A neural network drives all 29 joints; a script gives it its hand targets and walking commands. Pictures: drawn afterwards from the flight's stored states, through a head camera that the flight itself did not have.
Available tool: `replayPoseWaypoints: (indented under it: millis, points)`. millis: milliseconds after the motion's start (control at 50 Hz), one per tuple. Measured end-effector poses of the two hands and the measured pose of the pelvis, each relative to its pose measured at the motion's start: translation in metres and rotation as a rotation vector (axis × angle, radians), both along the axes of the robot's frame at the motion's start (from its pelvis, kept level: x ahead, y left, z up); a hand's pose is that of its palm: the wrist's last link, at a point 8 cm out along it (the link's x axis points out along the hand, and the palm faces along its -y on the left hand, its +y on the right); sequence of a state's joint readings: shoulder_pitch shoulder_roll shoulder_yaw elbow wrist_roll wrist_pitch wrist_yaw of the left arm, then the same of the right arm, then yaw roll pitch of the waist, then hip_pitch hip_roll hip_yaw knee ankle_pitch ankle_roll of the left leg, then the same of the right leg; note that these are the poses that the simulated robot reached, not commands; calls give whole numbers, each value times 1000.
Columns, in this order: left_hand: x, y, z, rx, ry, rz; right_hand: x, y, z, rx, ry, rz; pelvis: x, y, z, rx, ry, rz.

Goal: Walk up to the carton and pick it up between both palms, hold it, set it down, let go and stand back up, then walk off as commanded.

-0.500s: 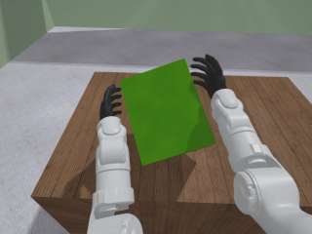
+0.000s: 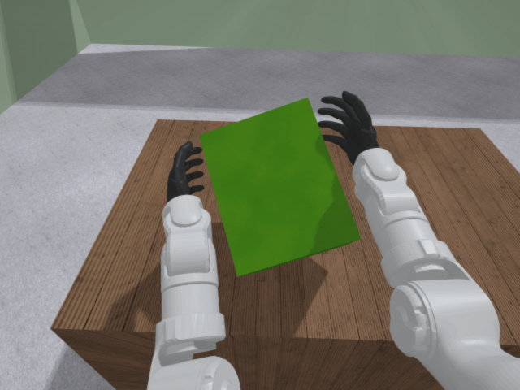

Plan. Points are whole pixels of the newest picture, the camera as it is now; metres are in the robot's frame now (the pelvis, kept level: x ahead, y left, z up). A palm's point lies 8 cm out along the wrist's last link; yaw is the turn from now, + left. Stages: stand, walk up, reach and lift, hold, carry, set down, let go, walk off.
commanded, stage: set down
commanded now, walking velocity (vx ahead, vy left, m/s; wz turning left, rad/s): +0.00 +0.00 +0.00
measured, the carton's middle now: (279, 195) +0.44 +0.00 +0.09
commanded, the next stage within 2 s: none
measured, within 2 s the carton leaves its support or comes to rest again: rests again in 1.48 s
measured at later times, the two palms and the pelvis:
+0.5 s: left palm (189, 205) +0.38 +0.14 +0.13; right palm (354, 152) +0.44 -0.12 +0.18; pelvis +0.01 +0.00 +0.00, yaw +0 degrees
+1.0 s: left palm (213, 203) +0.40 +0.11 +0.11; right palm (372, 166) +0.46 -0.16 +0.14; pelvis +0.02 -0.03 +0.00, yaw -1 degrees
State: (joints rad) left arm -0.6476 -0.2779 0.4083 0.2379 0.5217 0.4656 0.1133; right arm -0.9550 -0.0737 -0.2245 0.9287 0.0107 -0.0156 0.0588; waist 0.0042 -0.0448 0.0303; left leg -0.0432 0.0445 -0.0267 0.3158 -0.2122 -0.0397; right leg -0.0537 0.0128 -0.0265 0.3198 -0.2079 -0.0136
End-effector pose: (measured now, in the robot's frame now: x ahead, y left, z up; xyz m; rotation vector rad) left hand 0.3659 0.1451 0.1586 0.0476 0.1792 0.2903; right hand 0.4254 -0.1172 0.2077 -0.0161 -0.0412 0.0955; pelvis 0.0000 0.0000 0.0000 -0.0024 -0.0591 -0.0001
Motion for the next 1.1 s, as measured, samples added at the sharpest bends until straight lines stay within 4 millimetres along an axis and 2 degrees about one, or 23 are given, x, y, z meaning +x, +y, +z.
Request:
replayPoseWaypoints:
  millis: [260,480,620,820,980,1100]
  points:
    - [1,-2,-11,-1,28,-7,3,-1,-4,15,16,4,1,0,0,0,12,0]
    - [11,-4,-30,9,61,1,16,-1,-24,15,68,0,6,-2,0,0,51,-1]
    - [19,-7,-35,21,60,1,25,-5,-32,-7,73,0,13,-5,1,6,68,-11]
    - [26,-22,-42,47,60,-28,33,-23,-48,-20,79,-4,19,-19,4,26,89,-18]
    - [31,-36,-46,67,46,-70,33,-42,-63,-20,82,-37,23,-30,5,40,120,-17]
    - [34,-41,-49,68,32,-90,32,-49,-71,-16,75,-60,24,-32,5,43,131,-17]
